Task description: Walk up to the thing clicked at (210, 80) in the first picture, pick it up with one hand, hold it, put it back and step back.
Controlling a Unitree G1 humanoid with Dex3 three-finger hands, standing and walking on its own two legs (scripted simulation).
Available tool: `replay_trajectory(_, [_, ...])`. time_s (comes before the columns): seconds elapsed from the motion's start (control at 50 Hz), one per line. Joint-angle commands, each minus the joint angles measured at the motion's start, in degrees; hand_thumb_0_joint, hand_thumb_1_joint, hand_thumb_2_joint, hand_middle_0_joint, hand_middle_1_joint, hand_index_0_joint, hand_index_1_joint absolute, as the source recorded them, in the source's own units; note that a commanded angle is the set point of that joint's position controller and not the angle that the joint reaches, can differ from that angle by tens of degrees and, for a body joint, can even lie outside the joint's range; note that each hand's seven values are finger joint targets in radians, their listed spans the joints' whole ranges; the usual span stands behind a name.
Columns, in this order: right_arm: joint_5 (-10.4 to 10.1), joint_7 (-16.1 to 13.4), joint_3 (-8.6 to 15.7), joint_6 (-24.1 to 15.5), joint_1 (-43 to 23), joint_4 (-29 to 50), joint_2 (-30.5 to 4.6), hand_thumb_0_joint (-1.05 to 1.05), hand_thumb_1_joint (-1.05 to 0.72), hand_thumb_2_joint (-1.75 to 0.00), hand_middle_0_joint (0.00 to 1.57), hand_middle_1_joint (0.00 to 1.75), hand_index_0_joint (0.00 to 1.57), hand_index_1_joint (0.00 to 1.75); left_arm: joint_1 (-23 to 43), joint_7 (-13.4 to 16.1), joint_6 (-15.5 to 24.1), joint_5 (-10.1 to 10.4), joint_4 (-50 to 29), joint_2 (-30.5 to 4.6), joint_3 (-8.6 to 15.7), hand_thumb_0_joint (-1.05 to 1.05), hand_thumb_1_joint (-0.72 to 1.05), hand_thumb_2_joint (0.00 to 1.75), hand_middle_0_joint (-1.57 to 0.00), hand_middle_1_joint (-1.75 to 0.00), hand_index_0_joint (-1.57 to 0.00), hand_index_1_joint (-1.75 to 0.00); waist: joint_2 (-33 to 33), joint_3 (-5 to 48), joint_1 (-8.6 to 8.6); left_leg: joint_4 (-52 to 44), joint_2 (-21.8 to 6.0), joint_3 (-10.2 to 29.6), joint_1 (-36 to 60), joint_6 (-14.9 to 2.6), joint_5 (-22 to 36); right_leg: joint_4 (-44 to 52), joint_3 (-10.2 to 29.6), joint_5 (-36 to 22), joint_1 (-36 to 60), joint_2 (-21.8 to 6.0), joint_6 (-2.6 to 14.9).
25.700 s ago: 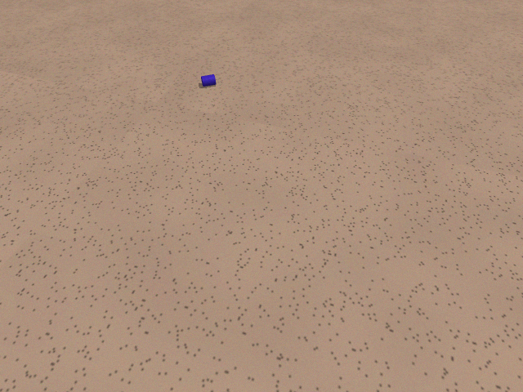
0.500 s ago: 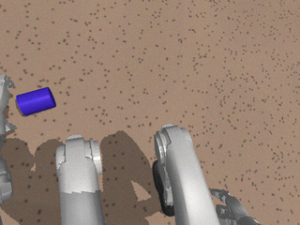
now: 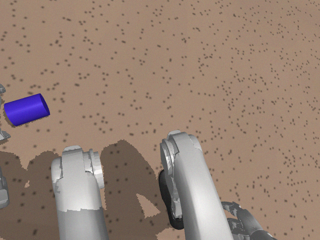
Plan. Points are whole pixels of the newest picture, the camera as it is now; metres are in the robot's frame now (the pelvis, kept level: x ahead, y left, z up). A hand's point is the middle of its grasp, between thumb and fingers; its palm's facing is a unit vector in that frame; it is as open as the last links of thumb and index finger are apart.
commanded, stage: rise first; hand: left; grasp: from above
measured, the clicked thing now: (28, 109) +0.46 +0.31 -0.29
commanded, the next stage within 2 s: approach in 0.86 s
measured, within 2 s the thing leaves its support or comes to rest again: neither
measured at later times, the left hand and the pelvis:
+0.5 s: hand out of the picture +0.42 +0.36 -0.17, palm faces -0.39 -0.17 -0.90, open 12.8 cm; pelvis +0.00 +0.00 +0.00, yaw +0 degrees
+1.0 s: hand out of the picture +0.41 +0.35 -0.16, palm faces -0.39 -0.17 -0.90, open 12.9 cm; pelvis +0.00 +0.00 +0.01, yaw +0 degrees
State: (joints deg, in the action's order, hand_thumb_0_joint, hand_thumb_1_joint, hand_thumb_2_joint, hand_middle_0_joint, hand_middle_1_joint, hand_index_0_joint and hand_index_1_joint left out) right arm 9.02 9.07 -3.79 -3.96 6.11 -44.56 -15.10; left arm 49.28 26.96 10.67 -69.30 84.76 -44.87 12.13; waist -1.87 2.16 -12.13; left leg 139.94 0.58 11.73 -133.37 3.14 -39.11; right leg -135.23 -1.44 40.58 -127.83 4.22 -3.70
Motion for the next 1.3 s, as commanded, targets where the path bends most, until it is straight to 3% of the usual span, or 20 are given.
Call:
replay_trajectory(0.0, [0.1, -0.5, 4.2, -0.6, 9.8, 0.9, -14.6, 0.00, -0.90, -0.90, 0.20, 0.30, 0.20, 0.30, 15.3, 2.2, -0.1, 0.9, -7.3, -17.3, 2.0, 0.00, -0.29, 0.78, -0.34, -0.75, -0.32, -0.76, 18.2, 36.5, 0.69, -14.4, -0.6, -8.7, 29.9, -4.40, 8.1, 13.3, -8.2, -12.2, 15.8, -0.1, 5.09])
replay_trajectory(0.12, [0.4, -0.1, 3.9, -0.8, 10.4, 1.1, -15.0, 0.00, -0.90, -0.90, 0.20, 0.30, 0.20, 0.30, 15.7, 2.3, -0.2, 0.9, -7.1, -18.1, 2.3, 0.00, -0.29, 0.78, -0.34, -0.75, -0.32, -0.77, 18.7, 35.8, -0.03, -14.2, -0.6, -8.5, 29.7, -4.42, 8.8, 12.9, -8.6, -12.8, 16.0, -0.2, 4.88])
replay_trajectory(0.2, [0.3, 0.0, 4.2, -0.8, 10.3, 1.1, -15.1, 0.00, -0.90, -0.90, 0.20, 0.30, 0.20, 0.30, 15.3, 2.0, -0.6, 1.6, -9.0, -18.5, 2.9, 0.00, -0.30, 0.79, -0.33, -0.75, -0.32, -0.76, 20.6, 37.7, 0.74, -15.1, -0.6, -8.3, 31.7, -4.08, 9.5, 12.4, -8.8, -13.0, 15.8, -0.3, 5.07])
replay_trajectory(0.26, [0.2, 0.2, 4.2, -0.7, 10.4, 0.9, -15.0, 0.00, -0.90, -0.90, 0.20, 0.30, 0.20, 0.30, 14.9, 1.1, -1.0, 1.4, -8.3, -17.3, 1.7, 0.00, -0.32, 0.80, -0.31, -0.77, -0.30, -0.79, 19.9, 36.4, 0.25, -15.0, -0.6, -8.4, 30.5, -4.19, 8.6, 12.9, -8.7, -12.5, 15.5, -0.2, 5.19])
replay_trajectory(0.3, [0.0, 0.2, 4.2, -0.6, 10.1, 1.1, -14.7, 0.00, -0.90, -0.90, 0.20, 0.30, 0.20, 0.30, 14.0, 0.8, -1.1, 1.9, -8.1, -18.1, 2.2, 0.00, -0.32, 0.80, -0.32, -0.77, -0.30, -0.79, 18.5, 36.4, 0.99, -14.6, -0.6, -8.5, 30.1, -4.29, 8.7, 13.3, -8.3, -12.7, 15.7, -0.1, 5.30])
replay_trajectory(0.34, [0.2, 0.4, 4.3, -0.7, 11.1, 1.2, -15.2, 0.00, -0.90, -0.90, 0.20, 0.30, 0.20, 0.30, 15.3, 0.4, -1.0, 2.1, -9.5, -17.0, 1.4, 0.00, -0.32, 0.81, -0.31, -0.77, -0.30, -0.79, 18.1, 36.1, 0.04, -14.5, -0.6, -8.7, 29.6, -4.45, 8.8, 13.9, -8.2, -13.2, 16.9, -0.3, 4.99])
replay_trajectory(0.38, [0.1, 0.5, 4.3, -0.8, 11.3, 0.9, -15.2, 0.00, -0.90, -0.90, 0.20, 0.30, 0.20, 0.30, 14.0, -0.2, -1.0, 2.1, -8.9, -16.3, 0.7, 0.00, -0.31, 0.79, -0.33, -0.77, -0.31, -0.79, 17.9, 35.8, 0.22, -14.5, -0.6, -8.6, 29.8, -4.43, 9.4, 14.0, -8.3, -13.6, 16.9, -0.1, 5.04])
replay_trajectory(0.48, [-0.3, 0.6, 4.5, -0.6, 10.8, 1.3, -15.5, 0.00, -0.90, -0.90, 0.20, 0.30, 0.20, 0.30, 14.3, -0.6, -0.4, 2.3, -10.6, -18.4, 2.2, 0.00, -0.32, 0.80, -0.32, -0.77, -0.30, -0.79, 17.7, 37.2, 1.06, -14.9, -0.6, -8.3, 29.9, -4.31, 8.9, 13.5, -8.5, -12.9, 17.2, -0.1, 5.22])
replay_trajectory(0.52, [-0.3, 0.7, 4.5, -0.5, 10.9, 1.5, -15.2, 0.00, -0.90, -0.90, 0.20, 0.30, 0.20, 0.30, 15.3, -0.4, -0.2, 2.3, -11.1, -17.4, 1.7, 0.00, -0.33, 0.81, -0.31, -0.78, -0.29, -0.79, 18.1, 36.3, 0.38, -15.2, -0.6, -8.3, 29.8, -4.27, 9.0, 13.6, -8.5, -13.0, 17.0, -0.3, 5.12])
replay_trajectory(0.62, [-0.5, 0.6, 4.9, -0.6, 11.1, 1.4, -15.5, 0.00, -0.90, -0.90, 0.20, 0.30, 0.20, 0.30, 14.7, -0.3, -0.4, 2.4, -12.1, -16.6, 1.3, 0.00, -0.33, 0.81, -0.32, -0.76, -0.30, -0.78, 19.2, 37.1, 0.68, -15.8, -0.6, -8.4, 31.3, -4.08, 9.5, 13.7, -8.4, -13.3, 16.5, -0.4, 5.12])
replay_trajectory(0.66, [-0.7, 0.7, 5.0, -0.7, 10.6, 1.3, -15.5, 0.00, -0.90, -0.90, 0.20, 0.30, 0.20, 0.30, 15.4, -0.5, -0.7, 2.0, -11.5, -15.8, 0.1, 0.00, -0.34, 0.82, -0.32, -0.76, -0.30, -0.79, 20.8, 36.3, 0.41, -16.6, -0.8, -8.1, 31.9, -3.85, 8.1, 13.5, -8.8, -12.0, 14.5, -0.3, 5.43])
replay_trajectory(0.72, [-0.9, 0.7, 5.3, -0.5, 10.6, 1.6, -15.7, 0.00, -0.90, -0.90, 0.20, 0.30, 0.20, 0.30, 15.8, -0.3, -1.0, 2.2, -12.9, -16.3, 1.0, 0.00, -0.32, 0.80, -0.34, -0.74, -0.32, -0.77, 21.6, 37.5, 1.05, -17.6, -0.6, -7.7, 33.0, -3.63, 7.9, 13.2, -8.8, -11.5, 14.3, -0.6, 5.37])
replay_trajectory(0.78, [-1.0, 0.6, 5.0, -0.5, 10.8, 1.3, -15.1, 0.00, -0.90, -0.90, 0.20, 0.30, 0.20, 0.30, 15.9, -0.4, -1.4, 2.1, -10.7, -14.1, -0.9, 0.00, -0.33, 0.81, -0.32, -0.77, -0.30, -0.79, 19.5, 35.8, 0.45, -16.9, -0.6, -8.3, 31.6, -3.91, 7.3, 14.2, -8.4, -11.4, 14.2, -0.5, 5.39])
replay_trajectory(0.8, [-0.9, 0.6, 4.8, -0.6, 11.1, 1.3, -15.2, 0.00, -0.90, -0.90, 0.20, 0.30, 0.20, 0.30, 17.0, -0.5, -1.4, 2.0, -10.6, -14.2, -1.1, 0.00, -0.32, 0.80, -0.32, -0.78, -0.30, -0.80, 18.8, 35.9, -0.54, -16.3, -0.6, -8.3, 30.7, -4.06, 7.7, 14.4, -8.4, -11.9, 14.9, -0.4, 5.25])
replay_trajectory(0.86, [-0.9, 0.6, 4.6, -0.8, 11.8, 1.1, -15.4, 0.00, -0.90, -0.90, 0.20, 0.30, 0.20, 0.30, 15.0, -0.5, -1.5, 2.1, -8.9, -16.0, 0.5, 0.00, -0.33, 0.81, -0.31, -0.79, -0.30, -0.80, 16.0, 36.0, 0.51, -15.6, -0.4, -8.6, 29.4, -4.47, 9.1, 15.1, -7.9, -13.2, 17.5, -0.4, 5.00])
replay_trajectory(0.96, [-0.7, 0.5, 3.9, -0.9, 10.8, 1.5, -15.3, 0.00, -0.90, -0.90, 0.20, 0.30, 0.20, 0.30, 16.6, -0.5, -1.0, 1.6, -7.4, -16.9, 0.5, 0.00, -0.41, 0.87, -0.25, -0.84, -0.23, -0.86, 16.6, 35.4, 0.49, -15.5, -0.3, -8.6, 28.9, -4.46, 7.3, 14.7, -8.1, -11.4, 16.3, -0.3, 5.19])
replay_trajectory(1.1, [-0.3, 0.3, 4.0, -1.8, 12.3, 0.6, -15.7, 0.00, -0.90, -0.90, 0.20, 0.30, 0.20, 0.30, 24.3, 0.4, -0.6, 1.7, -7.8, -9.7, -6.2, 0.00, -0.49, 0.94, -0.19, -0.89, -0.17, -0.92, 18.9, 34.9, -3.84, -16.0, -0.6, -7.7, 29.8, -4.00, 4.5, 14.7, -9.2, -9.3, 13.0, 0.0, 5.33])
replay_trajectory(1.16, [0.2, 0.2, 3.6, -2.3, 13.5, 0.0, -16.2, 0.00, -0.90, -0.90, 0.20, 0.30, 0.20, 0.30, 28.4, 2.0, -1.0, 1.0, -6.6, -8.4, -7.5, 0.00, -0.52, 0.97, -0.17, -0.91, -0.15, -0.94, 20.1, 35.3, -5.44, -15.5, -0.8, -7.3, 31.6, -3.69, 6.5, 14.1, -9.7, -11.4, 12.4, -0.1, 5.19])
replay_trajectory(1.24, [0.6, 0.4, 2.8, -2.7, 14.2, 0.1, -16.3, 0.00, -0.90, -0.90, 0.20, 0.30, 0.20, 0.30, 29.4, 5.1, -3.4, 0.2, -4.0, -11.5, -4.8, 0.00, -0.53, 0.97, -0.17, -0.91, -0.14, -0.93, 22.9, 36.3, -4.55, -15.5, -0.9, -8.1, 32.1, -3.48, 8.6, 13.5, -9.4, -13.4, 13.1, -0.3, 5.33])
replay_trajectory(1.28, [0.6, 0.6, 2.3, -2.5, 13.5, 0.6, -16.4, 0.00, -0.90, -0.90, 0.20, 0.30, 0.20, 0.30, 27.6, 6.4, -5.4, -0.4, -1.5, -14.2, -2.2, 0.00, -0.54, 0.98, -0.16, -0.92, -0.13, -0.94, 22.7, 37.6, -3.20, -15.3, -0.9, -8.7, 31.8, -3.72, 9.5, 13.4, -9.1, -14.3, 14.0, -0.1, 5.58])
